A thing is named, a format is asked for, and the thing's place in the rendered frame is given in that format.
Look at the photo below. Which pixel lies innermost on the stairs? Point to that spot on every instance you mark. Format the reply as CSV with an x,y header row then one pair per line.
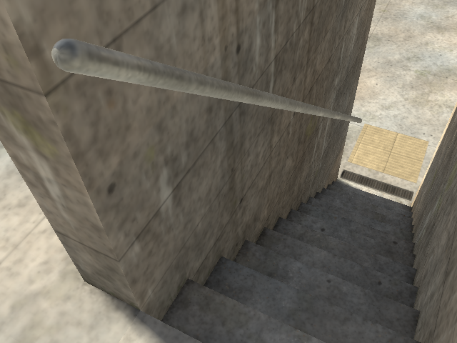
x,y
337,270

